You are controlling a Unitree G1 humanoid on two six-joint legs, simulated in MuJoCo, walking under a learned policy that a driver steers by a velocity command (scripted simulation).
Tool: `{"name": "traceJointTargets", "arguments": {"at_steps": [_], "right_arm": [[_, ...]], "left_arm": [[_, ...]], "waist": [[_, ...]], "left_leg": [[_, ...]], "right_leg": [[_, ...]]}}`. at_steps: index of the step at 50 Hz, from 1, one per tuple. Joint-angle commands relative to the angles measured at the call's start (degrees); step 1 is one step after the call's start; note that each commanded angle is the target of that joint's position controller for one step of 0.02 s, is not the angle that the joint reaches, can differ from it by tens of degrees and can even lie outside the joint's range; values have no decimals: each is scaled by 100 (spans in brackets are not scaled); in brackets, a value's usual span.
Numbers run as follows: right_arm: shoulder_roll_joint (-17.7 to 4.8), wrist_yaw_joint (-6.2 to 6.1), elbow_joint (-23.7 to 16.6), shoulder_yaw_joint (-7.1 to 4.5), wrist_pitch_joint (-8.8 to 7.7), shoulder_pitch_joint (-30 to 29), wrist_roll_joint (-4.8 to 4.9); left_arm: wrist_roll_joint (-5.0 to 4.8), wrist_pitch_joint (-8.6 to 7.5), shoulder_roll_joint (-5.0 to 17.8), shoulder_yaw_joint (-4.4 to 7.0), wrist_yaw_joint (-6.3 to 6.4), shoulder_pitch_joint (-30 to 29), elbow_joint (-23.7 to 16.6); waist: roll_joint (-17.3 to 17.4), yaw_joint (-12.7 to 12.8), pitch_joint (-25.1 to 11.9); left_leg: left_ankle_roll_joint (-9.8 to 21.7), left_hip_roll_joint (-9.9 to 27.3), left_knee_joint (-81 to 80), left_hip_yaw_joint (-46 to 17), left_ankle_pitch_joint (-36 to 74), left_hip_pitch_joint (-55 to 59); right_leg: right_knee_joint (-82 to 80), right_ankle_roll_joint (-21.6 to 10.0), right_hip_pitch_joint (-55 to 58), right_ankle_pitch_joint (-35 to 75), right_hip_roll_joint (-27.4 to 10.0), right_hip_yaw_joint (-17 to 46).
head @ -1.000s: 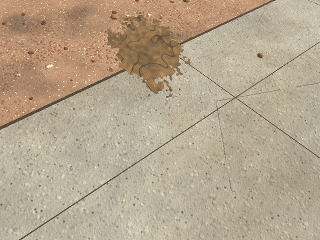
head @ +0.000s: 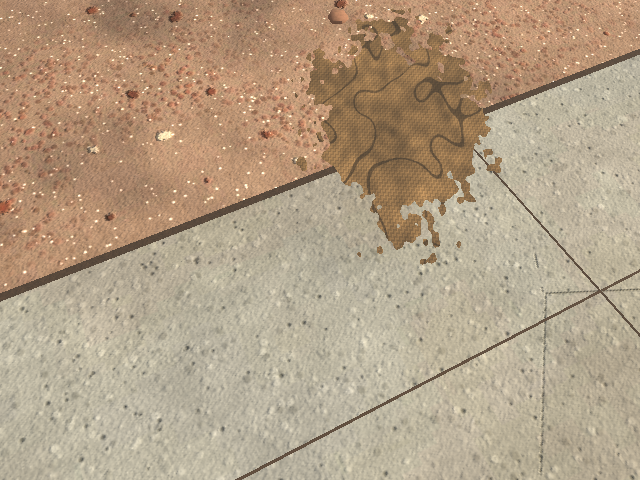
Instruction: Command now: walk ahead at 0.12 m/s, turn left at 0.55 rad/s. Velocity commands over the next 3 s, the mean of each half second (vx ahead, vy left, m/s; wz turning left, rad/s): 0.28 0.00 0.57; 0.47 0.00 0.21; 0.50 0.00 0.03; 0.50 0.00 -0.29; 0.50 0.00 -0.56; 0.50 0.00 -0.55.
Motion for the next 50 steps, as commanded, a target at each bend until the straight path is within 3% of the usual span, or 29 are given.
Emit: {"name": "traceJointTargets", "arguments": {"at_steps": [1, 4, 7, 10, 11, 13, 14, 15, 16, 17, 18, 19, 21, 23, 26, 29, 32, 34, 35, 36, 37, 38, 39, 40, 41, 42, 44, 46, 50], "right_arm": [[-902, -112, -398, -277, -36, -83, -12], [-944, -231, -431, -299, 109, -122, 64], [-921, -295, -506, -284, 205, -161, 114], [-930, -260, -491, -284, 204, 50, 95], [-898, -244, -479, -269, 203, 111, 101], [-730, -240, -497, -205, 217, 44, 130], [-442, -241, -536, -121, 195, 65, 126], [-92, -219, -710, -31, 131, 82, 170], [-465, -187, -944, -110, 21, -244, 153], [-765, -170, -873, -207, 0, -254, 143], [-792, -154, -730, -246, 24, -87, 122], [-743, -141, -660, -253, 37, 21, 105], [-526, -79, -659, -211, 19, -73, 118], [-366, -55, -678, -163, 8, -208, 144], [-177, -16, -726, -81, -42, -500, 151], [-30, 86, -816, 1, -118, -935, 155], [-67, 172, -862, 15, -167, -1132, 188], [-230, 186, -850, -50, -192, -932, 188], [-372, 164, -710, -141, -197, -418, 171], [-640, 111, -427, -293, -178, 444, 150], [-985, 16, -244, -418, -124, 1476, 112], [-1653, -28, -189, -479, -125, 1651, 52], [-1150, -14, -188, -362, -170, 1738, 72], [-899, -7, -125, -263, -214, 1425, 73], [-715, -6, -112, -203, -231, 1116, 97], [-548, 9, -118, -150, -236, 808, 74], [-381, 11, -123, -108, -290, 531, 7], [-449, -4, -6, -132, -377, 488, 52], [-584, -81, 231, -166, -390, 650, 72]], "left_arm": [[64, 77, 441, 136, 115, 811, -131], [50, 123, 415, 123, 134, 536, -175], [-25, 95, 405, 116, 43, 119, -319], [-83, -77, 487, 157, -47, -46, -398], [-104, -140, 490, 179, -70, -2, -401], [-136, -235, 467, 244, -89, 428, -273], [-69, -259, 748, 337, -53, 855, -210], [101, -222, 1216, 441, -40, 1236, -139], [168, -262, 1325, 509, -106, 1251, -87], [74, -283, 997, 434, -82, 999, -181], [-10, -273, 765, 369, -46, 827, -221], [-46, -256, 662, 330, -22, 766, -240], [9, -282, 585, 280, 7, 869, -165], [56, -308, 578, 280, 0, 1005, -74], [37, -305, 617, 283, -49, 1218, 110], [-69, -269, 819, 329, -86, 1273, 271], [-208, -227, 991, 372, -138, 1467, 466], [-266, -180, 1098, 398, -151, 1473, 579], [-289, -159, 1129, 395, -138, 1385, 618], [-276, -163, 1007, 346, -120, 1456, 659], [-127, -205, 733, 221, -106, 1443, 528], [-24, -339, -18, -21, -146, 1861, 236], [-193, -469, 572, 118, -164, 1484, 303], [-329, -521, 796, 194, -185, 1010, 131], [-261, -533, 723, 166, -163, 789, 116], [-137, -516, 670, 178, -151, 702, 135], [-121, -394, 502, 169, -201, 941, 212], [-94, -283, 327, 129, -214, 949, 235], [-41, -274, 158, 41, -245, 147, 15]], "waist": [[386, 296, -1320], [506, 196, -1505], [857, 30, -1317], [1040, -110, -1194], [1056, -80, -1155], [935, 248, -969], [445, 402, -1060], [-865, 364, -1032], [-1310, 383, -535], [-938, 322, -286], [-774, 252, -238], [-750, 236, -280], [-705, 307, -186], [-689, 382, -199], [-608, 513, -142], [-662, 620, -21], [-706, 641, 72], [-812, 398, -28], [-761, 22, -344], [-573, -395, -913], [-121, -854, -1739], [1706, -422, -2446], [1229, -723, -2668], [1101, -644, -1764], [721, -476, -1320], [557, -283, -980], [653, 55, -820], [516, 197, -636], [379, 31, -245]], "left_leg": [[1113, 1488, -785, -1512, 2494, 638], [898, 1334, -717, -1633, 1250, 691], [740, 1177, -1031, -2086, -1778, 523], [723, 1259, -946, -2500, -2429, 654], [698, 1254, -871, -2610, -2571, 646], [455, 960, -523, -2584, -2998, 181], [126, 625, 413, -2179, -3322, -559], [-209, -180, 1953, -876, -3129, -1759], [-282, 233, 2825, -780, -2678, -2622], [-358, 475, 3239, -821, -2220, -2752], [-473, 536, 3449, -724, -1857, -2716], [-567, 607, 3625, -630, -1571, -2674], [-675, 744, 3899, -465, -972, -2541], [-763, 824, 3834, -346, -589, -2485], [-812, 848, 2896, -265, -248, -2168], [-762, 864, 1698, 101, -40, -1549], [-548, 796, 954, 404, -372, -935], [-287, 637, 528, 516, -648, -380], [-117, 463, 179, 646, -445, 430], [69, 320, 14, 700, -240, 1721], [354, 1174, 275, -343, -182, 3552], [1317, 2762, -410, -3414, -1125, 5035], [1426, 2867, -948, -4089, -1553, 4880], [1181, 2629, -938, -3122, -1127, 4290], [1003, 2344, -978, -2395, -623, 3532], [914, 2107, -1125, -1925, -167, 2854], [909, 1905, -1499, -1481, 338, 2126], [985, 1903, -1764, -1159, 711, 1771], [817, 1672, -1965, -510, 883, 1565]], "right_leg": [[-622, 162, 321, 349, 16, -27], [-1262, 243, 326, 903, 89, 73], [-2092, 183, 396, 1196, 170, 86], [-2881, 29, 736, 856, 303, 36], [-3188, -50, 986, 758, 350, -5], [-4310, -267, 2002, 1142, 281, -89], [-4694, -584, 2887, 741, -541, 615], [-5260, -1183, 3519, -582, -1663, 2245], [-5694, -1632, 3183, -1473, -2194, 3490], [-5661, -1582, 3051, -1526, -2025, 3065], [-5634, -1363, 3053, -1125, -1707, 2468], [-5643, -1199, 3091, -692, -1505, 2002], [-5786, -1114, 2896, 303, -1296, 1186], [-5849, -1131, 2899, 929, -1217, 622], [-5946, -1221, 2916, 1471, -1171, 169], [-5965, -1210, 2833, 1811, -1146, -226], [-5874, -1228, 2922, 2123, -1323, -265], [-5528, -1175, 3123, 3239, -1463, -289], [-4929, -1063, 3125, 4429, -1373, -514], [-3858, -902, 2853, 5213, -1118, -846], [-2199, -659, 1623, 3848, -927, -976], [-109, -278, -559, -352, 146, -769], [659, -293, -1091, -624, 61, 111], [769, -378, -1531, -193, -211, 14], [489, -422, -1373, 309, -445, -89], [144, -398, -1142, 639, -570, -119], [-175, -356, -575, 1030, -683, -74], [-511, -240, -531, 1211, -684, -135], [-2019, -141, -632, 2484, -595, -218]]}}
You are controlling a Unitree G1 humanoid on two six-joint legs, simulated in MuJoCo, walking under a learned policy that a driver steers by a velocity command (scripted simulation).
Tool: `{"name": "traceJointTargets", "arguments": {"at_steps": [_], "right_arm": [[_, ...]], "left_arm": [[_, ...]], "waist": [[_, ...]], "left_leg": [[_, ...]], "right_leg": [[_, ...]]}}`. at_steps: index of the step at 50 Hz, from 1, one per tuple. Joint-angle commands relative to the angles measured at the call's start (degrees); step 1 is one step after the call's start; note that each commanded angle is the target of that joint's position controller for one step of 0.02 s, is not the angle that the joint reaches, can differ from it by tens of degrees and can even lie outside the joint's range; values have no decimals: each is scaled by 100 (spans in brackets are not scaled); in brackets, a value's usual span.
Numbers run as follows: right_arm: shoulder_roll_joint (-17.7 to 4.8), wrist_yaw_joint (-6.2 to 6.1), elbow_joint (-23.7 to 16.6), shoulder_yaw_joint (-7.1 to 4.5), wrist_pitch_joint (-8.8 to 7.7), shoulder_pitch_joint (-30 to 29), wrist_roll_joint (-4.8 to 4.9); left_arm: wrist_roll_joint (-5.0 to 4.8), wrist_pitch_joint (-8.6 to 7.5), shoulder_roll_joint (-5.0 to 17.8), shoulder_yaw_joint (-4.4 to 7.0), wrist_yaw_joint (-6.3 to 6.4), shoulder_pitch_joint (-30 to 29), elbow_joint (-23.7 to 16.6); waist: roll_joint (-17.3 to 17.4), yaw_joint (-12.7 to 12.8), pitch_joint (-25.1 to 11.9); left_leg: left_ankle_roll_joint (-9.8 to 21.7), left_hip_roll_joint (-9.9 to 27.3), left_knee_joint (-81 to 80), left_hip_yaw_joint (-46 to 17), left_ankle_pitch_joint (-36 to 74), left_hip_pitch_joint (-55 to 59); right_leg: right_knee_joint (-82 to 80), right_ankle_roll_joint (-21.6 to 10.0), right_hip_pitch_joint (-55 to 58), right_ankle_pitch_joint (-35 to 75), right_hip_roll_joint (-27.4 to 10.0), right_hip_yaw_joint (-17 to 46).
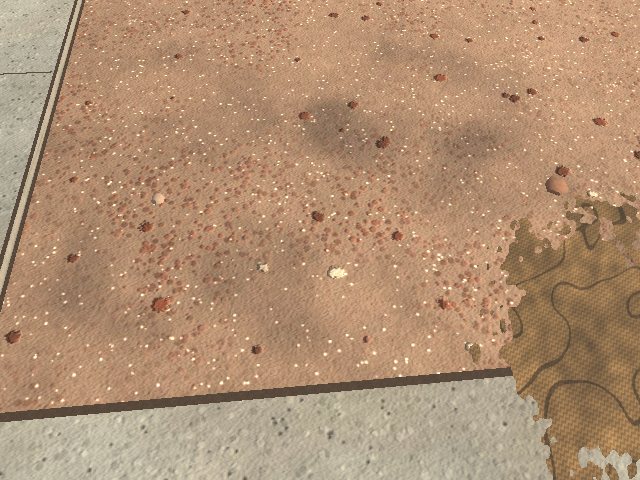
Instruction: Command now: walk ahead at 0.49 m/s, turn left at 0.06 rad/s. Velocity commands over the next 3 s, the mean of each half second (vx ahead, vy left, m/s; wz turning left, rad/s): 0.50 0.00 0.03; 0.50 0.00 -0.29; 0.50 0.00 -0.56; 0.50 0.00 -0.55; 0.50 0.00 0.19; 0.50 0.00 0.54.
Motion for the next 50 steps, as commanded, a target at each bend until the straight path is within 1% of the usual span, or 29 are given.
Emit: {"name": "traceJointTargets", "arguments": {"at_steps": [1, 4, 8, 10, 11, 12, 13, 14, 15, 16, 17, 18, 20, 22, 25, 28, 30, 33, 36, 37, 38, 39, 40, 41, 43, 44, 45, 47, 50], "right_arm": [[-867, -75, -338, -211, -113, -360, 23], [-1051, -99, -147, -256, -89, 6, 89], [-1146, -131, 84, -302, 9, 233, 134], [-1222, -156, 127, -323, 76, 182, 119], [-1200, -170, 132, -304, 119, 111, 101], [-997, -198, 90, -209, 140, 162, 33], [-411, -165, -77, -20, 54, 897, 13], [-427, -137, 21, 13, -54, 802, 28], [-932, -92, -117, -124, -129, 276, 186], [-956, -85, -260, -109, -168, -208, 235], [-897, -101, -317, -102, -169, -464, 142], [-862, -120, -285, -136, -116, -412, 78], [-652, -130, -153, -109, 12, -106, 65], [-559, -158, -179, -86, 82, -221, 28], [-475, -155, -320, -47, 52, -814, -10], [-340, -86, -431, 11, -23, -1403, 16], [-331, -36, -561, 22, -66, -1836, 39], [-434, 59, -699, -4, -143, -2159, 68], [-670, 86, -609, -96, -222, -1766, 67], [-826, 54, -446, -190, -240, -1200, 53], [-1135, -4, -254, -319, -253, -318, -15], [-1687, -64, -187, -452, -220, 417, -144], [-1489, -40, -112, -408, -167, 596, -100], [-1048, -45, -143, -276, -154, 276, -44], [-667, -55, -147, -152, -151, -408, -34], [-503, -52, -132, -109, -183, -658, -59], [-496, -53, -104, -116, -212, -807, -87], [-549, -66, -17, -159, -280, -906, -87], [-711, -116, 138, -227, -297, -830, -107]], "left_arm": [[6, -63, 123, -22, -59, -265, -357], [-61, -119, 128, -51, -158, -867, -520], [-54, -141, 310, 9, -259, -1159, -706], [-36, -143, 455, 82, -259, -810, -653], [-19, -135, 617, 187, -222, -174, -483], [-4, -120, 905, 309, -165, 757, -260], [120, -104, 1507, 442, -134, 1396, -194], [-9, -84, 1173, 359, -161, 1633, -107], [-56, -76, 889, 248, -150, 1294, -138], [-37, -55, 756, 204, -126, 908, -201], [18, -53, 625, 160, -129, 568, -211], [83, -90, 464, 110, -134, 352, -244], [79, -156, 420, 108, -145, 211, -216], [47, -210, 528, 142, -124, 251, -110], [27, -186, 633, 177, -50, 450, 43], [-30, -132, 738, 198, -4, 680, 170], [-81, -81, 805, 218, 5, 999, 317], [-120, 30, 862, 253, 40, 1187, 436], [-125, 116, 944, 304, 89, 1079, 462], [-114, 134, 879, 277, 93, 1004, 452], [-45, 126, 596, 174, 87, 1012, 396], [15, 58, 30, 4, 76, 1446, 196], [-126, -29, 53, -18, 70, 1644, 187], [-256, -47, 658, 151, 69, 1271, 170], [-191, -4, 644, 192, 81, 692, 28], [-149, 63, 576, 228, 83, 689, 34], [-160, 138, 455, 223, 69, 797, 45], [-160, 257, 257, 203, 62, 780, -5], [-114, 309, 178, 192, 51, 475, -179]], "waist": [[569, 109, 274], [544, -134, 390], [555, -108, 420], [697, 126, 149], [681, 488, -273], [544, 876, -983], [-655, 726, -2016], [-1289, 846, -2534], [-824, 877, -1677], [-405, 771, -999], [-68, 588, -477], [-147, 370, -310], [-275, 150, -269], [-183, 97, -106], [-34, 250, 85], [-25, 482, 206], [11, 659, 314], [-53, 682, 393], [-234, 350, 186], [-196, 26, -135], [-26, -359, -870], [1140, -391, -1877], [2106, -369, -2334], [1411, -422, -1489], [866, -168, -496], [939, 1, -245], [1029, 132, -139], [870, 236, 7], [636, 225, 153]], "left_leg": [[949, 1355, -858, -706, 1480, -340], [856, 1459, -861, -666, 1072, -167], [693, 1810, -438, -785, 1441, 723], [555, 1780, 129, -726, 2683, 998], [428, 1556, 961, -532, 3603, 936], [226, 1253, 2256, -297, 3298, 263], [-224, 469, 4669, -48, 1129, -2018], [-306, -22, 5678, -736, -2086, -2983], [-234, 348, 6111, -935, -1937, -3628], [-169, 649, 5947, -713, -1462, -3715], [-166, 873, 5538, -593, -1045, -3571], [-169, 1074, 5186, -645, -738, -3191], [-255, 1146, 4931, -602, -490, -2716], [-373, 1189, 4541, -553, -169, -2825], [-492, 1214, 3492, -509, 791, -3115], [-499, 1034, 2363, -328, 1592, -2884], [-518, 907, 1918, -284, 1710, -2764], [-443, 783, 1421, -395, 1415, -2763], [-271, 633, 1112, -354, 855, -2014], [-138, 514, 920, -216, 771, -1154], [109, 886, 1148, -478, 873, 321], [745, 2332, 1191, -2380, 468, 2577], [1203, 2866, 342, -4209, -655, 2995], [965, 2681, 152, -3626, -1240, 2365], [689, 2262, -157, -2271, -651, 957], [616, 2062, -359, -1774, -251, 464], [591, 1975, -539, -1424, 24, 114], [663, 1945, -768, -881, 651, -154], [711, 1923, -885, -254, 1243, -52]], "right_leg": [[-1146, 16, 112, 1088, 11, 32], [-1965, -69, 392, 1584, 216, -68], [-2489, -353, 293, 1037, 330, 7], [-2586, -521, 898, 547, 557, -202], [-2690, -675, 1801, 518, 767, -412], [-2462, -904, 3322, 734, 499, -168], [-2528, -1816, 5752, -100, -1055, 2333], [-3602, -2099, 6241, -964, -1470, 4225], [-3783, -1799, 5696, -1563, -1342, 3653], [-3874, -1616, 4851, -1385, -1143, 2896], [-4043, -1544, 3973, -861, -930, 2328], [-4209, -1475, 3393, -394, -738, 1942], [-4514, -1541, 2852, 60, -565, 1517], [-4739, -1618, 2663, 454, -526, 1136], [-4867, -1535, 2839, 824, -403, 688], [-4866, -1355, 2955, 856, -249, 304], [-4771, -1356, 3085, 737, -316, 406], [-4419, -1314, 3534, 698, -531, 693], [-3858, -1144, 3719, 1098, -643, 971], [-3230, -1010, 3594, 1714, -414, 834], [-1996, -807, 3008, 1520, -57, 594], [153, -395, 1072, -328, 709, 100], [1339, -272, -49, -2558, 997, 468], [1842, -290, -526, -2247, 654, 709], [1592, -285, -415, -1351, 223, 480], [1321, -268, -178, -1047, 62, 524], [1220, -236, 115, -853, -14, 509], [1078, -163, 165, -607, -58, 464], [396, -77, -127, 54, -68, 486]]}}
Over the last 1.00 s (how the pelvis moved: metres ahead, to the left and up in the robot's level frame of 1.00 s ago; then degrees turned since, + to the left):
0.35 0.11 0.02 23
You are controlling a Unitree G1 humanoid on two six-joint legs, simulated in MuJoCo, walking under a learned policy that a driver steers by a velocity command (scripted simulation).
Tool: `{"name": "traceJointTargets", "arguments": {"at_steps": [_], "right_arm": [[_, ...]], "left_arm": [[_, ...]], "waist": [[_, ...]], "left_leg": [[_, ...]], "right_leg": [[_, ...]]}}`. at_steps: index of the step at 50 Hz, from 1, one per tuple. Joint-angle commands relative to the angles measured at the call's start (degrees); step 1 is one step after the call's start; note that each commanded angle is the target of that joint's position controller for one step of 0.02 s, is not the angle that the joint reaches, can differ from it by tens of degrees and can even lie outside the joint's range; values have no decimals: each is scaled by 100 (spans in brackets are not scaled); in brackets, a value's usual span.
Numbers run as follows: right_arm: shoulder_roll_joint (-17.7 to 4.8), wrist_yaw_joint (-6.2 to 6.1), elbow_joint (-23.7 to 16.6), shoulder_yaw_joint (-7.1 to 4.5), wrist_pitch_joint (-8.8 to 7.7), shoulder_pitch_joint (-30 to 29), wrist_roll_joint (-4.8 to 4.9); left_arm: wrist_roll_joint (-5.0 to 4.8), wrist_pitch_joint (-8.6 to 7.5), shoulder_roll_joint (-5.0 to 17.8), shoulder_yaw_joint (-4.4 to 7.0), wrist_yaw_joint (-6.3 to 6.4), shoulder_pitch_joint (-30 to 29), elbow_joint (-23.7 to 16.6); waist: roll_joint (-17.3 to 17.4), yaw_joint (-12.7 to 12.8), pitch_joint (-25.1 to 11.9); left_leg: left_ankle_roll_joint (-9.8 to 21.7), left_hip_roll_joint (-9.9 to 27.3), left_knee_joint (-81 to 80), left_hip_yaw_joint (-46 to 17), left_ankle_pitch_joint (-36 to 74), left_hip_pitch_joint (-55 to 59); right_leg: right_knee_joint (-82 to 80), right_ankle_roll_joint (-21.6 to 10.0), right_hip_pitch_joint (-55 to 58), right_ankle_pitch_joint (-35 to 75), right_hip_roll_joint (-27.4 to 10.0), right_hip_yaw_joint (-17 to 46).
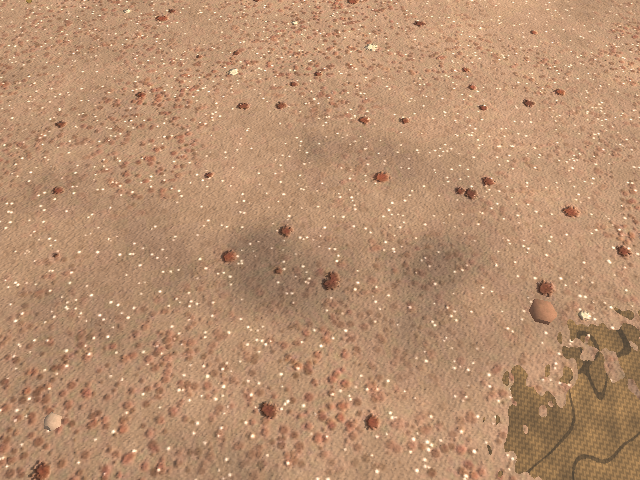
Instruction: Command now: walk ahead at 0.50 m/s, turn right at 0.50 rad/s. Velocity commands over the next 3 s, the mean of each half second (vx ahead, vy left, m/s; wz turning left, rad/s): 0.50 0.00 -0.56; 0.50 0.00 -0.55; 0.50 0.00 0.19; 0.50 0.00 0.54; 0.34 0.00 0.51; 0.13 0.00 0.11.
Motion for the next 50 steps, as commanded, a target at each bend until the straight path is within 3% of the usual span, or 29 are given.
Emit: {"name": "traceJointTargets", "arguments": {"at_steps": [1, 5, 9, 11, 12, 13, 14, 15, 16, 17, 18, 19, 20, 21, 24, 29, 34, 36, 37, 38, 39, 40, 41, 42, 43, 44, 46, 50], "right_arm": [[-810, -62, -315, -196, -111, -420, -8], [-1022, -120, -189, -255, -21, -203, 53], [-1206, -120, -29, -333, 134, 42, 183], [-1371, -136, -32, -383, 215, -27, 241], [-1448, -147, -48, -407, 261, -75, 272], [-1447, -154, -72, -398, 306, -178, 304], [-1276, -173, -115, -323, 290, -122, 230], [-426, -127, -426, -64, 192, 303, -60], [-606, -60, -555, -19, -48, 37, 96], [-1016, -1, -717, -123, -188, -604, 336], [-958, -4, -763, -85, -267, -742, 330], [-946, -51, -677, -97, -288, -723, 177], [-1025, -65, -624, -148, -240, -629, 83], [-1029, -48, -611, -168, -164, -544, 62], [-779, -57, -684, -112, -12, -683, -19], [-520, 11, -963, 16, -21, -1720, 34], [-778, 109, -1137, -63, -125, -2037, 123], [-896, 117, -1091, -131, -184, -1760, 138], [-966, 93, -971, -193, -213, -1320, 126], [-1162, 56, -871, -281, -247, -674, 44], [-1528, 14, -808, -374, -238, 132, -43], [-1667, 69, -604, -420, -142, 503, 16], [-1124, 69, -706, -288, -108, 285, 118], [-893, 37, -757, -216, -54, -10, 114], [-811, 26, -773, -173, -22, -270, 45], [-678, 23, -712, -127, -18, -376, 6], [-591, 30, -594, -97, -65, -397, 1], [-874, 41, -360, -175, -118, -234, 82]], "left_arm": [[28, -7, 109, 22, -42, 13, -409], [43, -59, -31, -60, -209, -770, -682], [39, -35, 66, -44, -323, -1229, -987], [55, -6, 230, 42, -346, -1068, -1054], [52, 18, 377, 128, -338, -694, -999], [33, 33, 603, 274, -306, 90, -809], [19, 82, 1008, 486, -208, 1100, -529], [-45, 78, 1707, 600, -118, 1102, -497], [14, -54, 1497, 483, -171, 1150, -774], [63, -156, 1060, 357, -205, 995, -724], [54, -216, 887, 303, -202, 746, -716], [61, -231, 700, 242, -190, 314, -771], [117, -241, 528, 177, -165, 31, -869], [157, -240, 507, 157, -143, -80, -934], [105, -268, 683, 202, -43, 51, -882], [57, -197, 799, 244, 78, 437, -720], [9, -126, 727, 246, 97, 775, -544], [26, -83, 728, 258, 113, 704, -552], [31, -64, 631, 225, 111, 619, -580], [65, -75, 369, 128, 91, 584, -640], [88, -100, 53, 30, 89, 878, -742], [-49, -144, 49, -28, 99, 1424, -871], [-95, -124, 611, 85, 110, 1170, -747], [-46, -89, 806, 140, 103, 598, -830], [31, -76, 749, 146, 100, 343, -881], [71, -75, 622, 146, 76, 223, -914], [7, -50, 335, 95, 27, 347, -896], [89, -72, 96, -21, -1, -68, -1030]], "waist": [[668, 164, 61], [537, -133, 272], [545, -211, 418], [705, 0, 185], [793, 244, -88], [726, 718, -492], [419, 1170, -1009], [-1229, 585, -1270], [-897, 747, -2335], [-384, 926, -1652], [-125, 739, -1088], [234, 461, -728], [171, 254, -595], [106, 138, -534], [204, 96, -352], [-57, 493, -70], [-209, 573, -74], [-410, 396, -133], [-444, 150, -291], [-294, -167, -826], [618, -300, -1649], [2334, -90, -2087], [1557, -210, -1445], [1080, -284, -754], [744, -174, -409], [721, -72, -188], [956, 91, -129], [727, 84, -26]], "left_leg": [[860, 1565, -1134, -688, 1279, 144], [754, 1552, -1158, -81, 1373, 398], [619, 1782, -825, 162, 1896, 1178], [499, 1795, -177, 339, 3573, 1414], [434, 1751, 470, 424, 4478, 1433], [298, 1578, 1549, 582, 4840, 1165], [47, 1346, 3100, 625, 3862, 68], [-349, 351, 5231, 462, -1278, -2530], [-368, -180, 6230, -1086, -2470, -3407], [-224, 154, 6227, -1355, -1931, -3978], [-100, 406, 5771, -1320, -1435, -3918], [-107, 618, 5231, -1328, -1093, -3535], [-132, 746, 4853, -1370, -866, -3090], [-181, 768, 4663, -1367, -745, -2818], [-450, 673, 3832, -1184, -311, -2663], [-594, 262, 1730, -1092, 1506, -2200], [-421, 107, 988, -1316, 1281, -1965], [-258, 70, 878, -1272, 748, -1601], [-124, 36, 648, -1158, 743, -999], [138, 433, 702, -1436, 695, 147], [682, 1582, 747, -2880, 184, 2039], [1278, 2475, 49, -5276, -1339, 3001], [1105, 2367, -165, -5117, -2405, 2551], [892, 2155, -244, -4175, -1988, 1781], [810, 1938, -350, -3531, -1264, 1096], [798, 1711, -480, -3067, -685, 616], [825, 1449, -736, -2422, -138, 158], [1087, 1501, -1032, -1790, 803, 187]], "right_leg": [[-644, 56, -349, 825, -244, 221], [-1901, -51, -150, 1542, -135, -232], [-2467, -295, -253, 1057, -16, -480], [-2541, -513, 252, 479, 293, -781], [-2539, -648, 803, 200, 527, -950], [-2841, -836, 1868, 353, 815, -1075], [-3024, -1081, 3590, 567, 793, -636], [-3399, -1958, 5396, 33, -690, 2278], [-4459, -2621, 6003, -1063, -1410, 4644], [-4679, -2246, 5671, -825, -1290, 3961], [-4628, -2024, 4914, -404, -1052, 3200], [-4617, -1825, 4081, 238, -811, 2610], [-4700, -1744, 3499, 842, -633, 2205], [-4818, -1739, 3153, 1127, -548, 2059], [-4974, -1765, 2547, 1788, -363, 1549], [-4917, -1330, 2101, 1010, 80, 1119], [-4306, -1188, 2712, 572, -181, 1818], [-3947, -1103, 2889, 773, -240, 2090], [-3599, -986, 2831, 1006, -82, 2054], [-2643, -789, 2515, 1084, 223, 1779], [-870, -428, 1147, -45, 829, 1115], [582, -191, -423, -2235, 1107, 702], [1204, -123, -937, -1830, 665, 840], [1274, -94, -1000, -1343, 488, 597], [1116, -88, -794, -953, 300, 493], [850, -106, -589, -712, 163, 515], [495, -122, -191, -542, 46, 425], [-633, -22, -376, 37, -7, 302]]}}
Over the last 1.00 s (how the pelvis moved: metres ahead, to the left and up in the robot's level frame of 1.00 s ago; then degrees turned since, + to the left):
0.56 -0.01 0.00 -11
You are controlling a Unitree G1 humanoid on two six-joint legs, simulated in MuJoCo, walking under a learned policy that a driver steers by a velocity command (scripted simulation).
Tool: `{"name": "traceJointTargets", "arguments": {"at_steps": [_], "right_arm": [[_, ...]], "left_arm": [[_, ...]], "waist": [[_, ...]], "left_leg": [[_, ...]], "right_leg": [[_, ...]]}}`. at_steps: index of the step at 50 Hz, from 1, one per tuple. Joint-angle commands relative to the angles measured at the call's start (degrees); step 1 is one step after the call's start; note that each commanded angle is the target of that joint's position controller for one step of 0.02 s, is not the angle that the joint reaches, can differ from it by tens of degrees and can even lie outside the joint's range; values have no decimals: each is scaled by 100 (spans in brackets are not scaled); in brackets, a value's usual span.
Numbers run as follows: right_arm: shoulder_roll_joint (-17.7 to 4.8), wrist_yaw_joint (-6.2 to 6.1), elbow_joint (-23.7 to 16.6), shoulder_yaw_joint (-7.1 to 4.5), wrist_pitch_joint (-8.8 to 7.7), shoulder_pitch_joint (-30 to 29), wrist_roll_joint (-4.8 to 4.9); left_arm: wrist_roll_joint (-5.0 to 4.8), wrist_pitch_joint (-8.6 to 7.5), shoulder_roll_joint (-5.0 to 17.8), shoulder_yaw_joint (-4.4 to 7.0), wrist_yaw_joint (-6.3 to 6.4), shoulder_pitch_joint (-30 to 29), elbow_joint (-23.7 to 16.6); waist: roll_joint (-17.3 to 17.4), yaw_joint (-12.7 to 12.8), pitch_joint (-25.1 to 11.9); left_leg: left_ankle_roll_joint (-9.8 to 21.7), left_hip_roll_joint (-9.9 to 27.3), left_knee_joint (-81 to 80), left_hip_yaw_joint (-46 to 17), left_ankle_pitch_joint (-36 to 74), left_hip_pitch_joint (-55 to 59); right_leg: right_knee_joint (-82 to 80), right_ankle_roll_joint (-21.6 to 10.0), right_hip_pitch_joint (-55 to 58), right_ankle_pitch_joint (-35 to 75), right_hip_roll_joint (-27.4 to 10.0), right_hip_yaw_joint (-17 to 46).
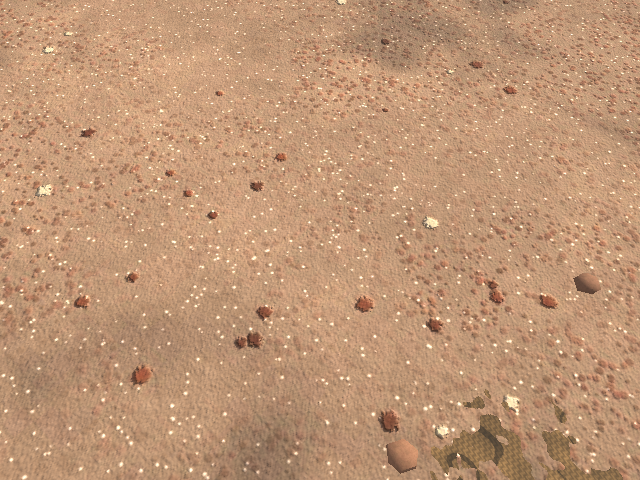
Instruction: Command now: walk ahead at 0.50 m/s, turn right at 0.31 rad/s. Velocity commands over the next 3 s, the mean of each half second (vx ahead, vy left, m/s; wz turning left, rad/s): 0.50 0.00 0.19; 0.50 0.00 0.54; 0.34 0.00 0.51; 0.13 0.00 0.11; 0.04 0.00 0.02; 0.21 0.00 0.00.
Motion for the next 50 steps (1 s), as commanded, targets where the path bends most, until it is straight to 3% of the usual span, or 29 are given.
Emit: {"name": "traceJointTargets", "arguments": {"at_steps": [1, 4, 7, 9, 11, 12, 13, 14, 15, 16, 17, 18, 20, 24, 27, 33, 35, 36, 37, 38, 39, 40, 41, 42, 43, 44, 45, 47, 50], "right_arm": [[-887, -10, -280, -187, -98, -288, 56], [-1018, -19, -153, -185, -1, -72, 171], [-1188, -27, 6, -213, 92, 333, 220], [-1268, -47, 71, -232, 156, 400, 246], [-1234, -72, 95, -205, 201, 334, 253], [-997, -71, 61, -115, 185, 341, 191], [-444, -69, -160, 62, 143, 441, 15], [-289, -77, -214, 128, 59, 906, 159], [-876, -79, -169, -44, 62, 603, 298], [-965, -70, -264, -84, 69, 266, 312], [-885, -93, -254, -90, 100, 110, 255], [-831, -96, -251, -117, 160, 91, 202], [-583, -76, -220, -96, 301, 218, 224], [-430, -57, -443, -78, 416, -211, 177], [-335, 59, -595, -20, 383, -679, 158], [-412, 244, -1062, 6, 392, -1586, 147], [-560, 268, -1145, -71, 414, -1458, 139], [-698, 258, -1101, -155, 435, -1095, 147], [-928, 223, -919, -304, 448, -312, 170], [-1350, 123, -653, -520, 498, 670, 185], [-2050, 26, -633, -640, 506, 689, 242], [-1866, 75, -909, -532, 387, 749, 176], [-1432, 105, -854, -415, 294, 626, 131], [-1246, 98, -847, -364, 237, 389, 153], [-1045, 83, -904, -301, 222, -34, 149], [-860, 58, -1005, -235, 213, -310, 89], [-831, 35, -1080, -217, 216, -426, 44], [-916, -19, -1068, -243, 193, -377, 76], [-1093, -134, -972, -296, 207, -142, 119]], "left_arm": [[57, -116, 97, -35, -50, -205, -456], [77, -251, -24, -125, -143, -864, -589], [10, -329, 80, -109, -219, -1315, -720], [-10, -373, 252, -45, -245, -1284, -738], [28, -396, 524, 113, -203, -501, -504], [94, -391, 813, 251, -139, 318, -308], [238, -339, 1303, 364, -45, 1182, -228], [258, -305, 1369, 340, -74, 1236, -204], [177, -313, 852, 204, -94, 1009, -182], [102, -333, 616, 119, -100, 692, -157], [118, -357, 455, 68, -120, 329, -138], [141, -397, 296, 31, -141, 73, -113], [186, -495, 213, 44, -136, -170, -18], [212, -569, 378, 135, -47, -142, 223], [190, -531, 549, 185, 10, -68, 344], [18, -352, 848, 306, 48, 345, 647], [-28, -268, 1017, 351, 64, 301, 668], [-57, -217, 1101, 370, 78, 260, 660], [-91, -167, 1102, 357, 86, 167, 641], [-22, -183, 950, 284, 111, 254, 598], [256, -283, 113, 31, 67, 691, 301], [105, -516, 282, -24, 7, 422, 179], [-135, -648, 686, 77, -51, -215, 22], [-125, -724, 628, 39, -42, -376, -28], [34, -743, 617, 52, 8, -378, 51], [134, -698, 694, 104, 26, -290, 98], [161, -624, 696, 124, 12, -212, 111], [205, -508, 527, 92, 8, -200, 94], [222, -449, 294, -4, 5, -775, -74]], "waist": [[649, 126, -10], [632, -82, 117], [699, -207, 178], [808, -63, 138], [782, 462, -293], [672, 857, -888], [-350, 1071, -1851], [-1518, 847, -2408], [-850, 904, -1654], [-706, 806, -980], [-414, 622, -668], [-458, 458, -395], [-445, 234, -246], [-102, 193, 41], [-28, 335, 179], [63, 592, 454], [-87, 413, 215], [-178, 180, -68], [-111, -288, -481], [172, -719, -1003], [1805, -138, -1276], [1438, -316, -2348], [916, -504, -1680], [684, -330, -1101], [367, -58, -723], [446, 156, -589], [514, 279, -531], [459, 342, -437], [481, 183, -195]], "left_leg": [[1078, 1560, -1184, -1196, 1013, 376], [966, 1318, -1160, -848, 1269, 204], [906, 1464, -980, -1010, 1263, 398], [795, 1610, -730, -1194, 1328, 605], [564, 1405, 172, -1019, 2228, 439], [348, 1079, 1301, -779, 2080, -115], [-6, 518, 3339, -395, 130, -1635], [-123, 54, 4659, -801, -2355, -2845], [-126, 356, 5239, -1100, -2082, -3364], [-81, 568, 5215, -984, -1567, -3526], [-98, 750, 5042, -919, -1120, -3335], [-126, 881, 4818, -948, -794, -3128], [-191, 973, 4688, -947, -428, -2709], [-313, 980, 3940, -1028, 350, -3059], [-266, 905, 2869, -792, 1177, -2889], [88, 741, 1797, -303, 860, -2923], [307, 427, 1721, 25, 292, -2425], [440, 182, 1730, 215, 8, -1871], [627, -113, 1435, 342, 148, -794], [866, -81, 1270, -116, 360, 912], [1769, 1421, 881, -3078, -148, 2701], [2407, 2130, -184, -5431, -1234, 3332], [2038, 2008, -414, -4733, -1051, 3014], [1825, 1765, -372, -3968, -674, 2261], [1632, 1528, -354, -3372, -34, 1415], [1548, 1345, -434, -2960, 588, 813], [1547, 1256, -556, -2805, 895, 454], [1596, 1162, -670, -2473, 1484, 13], [1404, 868, -726, -2007, 1489, -366]], "right_leg": [[-883, 55, -517, 697, -267, 101], [-2064, 89, -16, 1417, -182, -291], [-2710, 99, 326, 1487, 9, -366], [-3061, -4, 636, 1272, 90, -319], [-3476, -224, 2005, 1244, 277, -466], [-3359, -422, 3350, 1330, -7, -252], [-3256, -868, 5170, 1139, -1435, 1361], [-4058, -1469, 5637, 108, -2215, 3452], [-4246, -1319, 5094, -447, -1977, 3048], [-4367, -1146, 4437, -297, -1760, 2166], [-4553, -1042, 3822, 54, -1512, 1646], [-4763, -1000, 3335, 494, -1327, 1179], [-5100, -1001, 2798, 1105, -1217, 566], [-5353, -1050, 2776, 1870, -1230, -285], [-5421, -935, 2840, 1938, -1125, -879], [-5092, -743, 3730, 2393, -1393, -1396], [-4442, -620, 3968, 4092, -1398, -1572], [-3799, -546, 3994, 5059, -1349, -1661], [-2709, -397, 3726, 5456, -1168, -1831], [-1175, -140, 2651, 4478, -938, -1874], [975, 287, 76, -666, 58, -1699], [1963, 302, -783, -1885, 589, -153], [1960, 160, -1344, -1363, 258, 126], [1515, 40, -1312, -868, 10, 75], [984, 40, -945, -524, -207, 73], [612, 56, -487, -295, -334, 116], [430, 99, -203, -168, -359, 114], [-53, 258, -31, -4, -322, -14], [-1245, 449, -12, 1030, -149, -121]]}}
Over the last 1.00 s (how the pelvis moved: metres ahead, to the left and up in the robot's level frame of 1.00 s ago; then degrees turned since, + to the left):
0.55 -0.13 0.00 -34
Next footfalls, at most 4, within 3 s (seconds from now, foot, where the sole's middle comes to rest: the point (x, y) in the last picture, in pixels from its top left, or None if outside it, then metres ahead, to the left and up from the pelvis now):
0.24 right None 0.30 -0.16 -0.78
0.76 left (244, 461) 0.53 0.15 -0.78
1.24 right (259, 321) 0.87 0.13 -0.78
1.64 left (176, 378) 0.72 0.31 -0.78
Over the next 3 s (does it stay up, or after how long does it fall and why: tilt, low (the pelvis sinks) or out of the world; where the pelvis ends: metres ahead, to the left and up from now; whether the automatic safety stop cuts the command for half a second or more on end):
stays up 0.80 0.28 -0.01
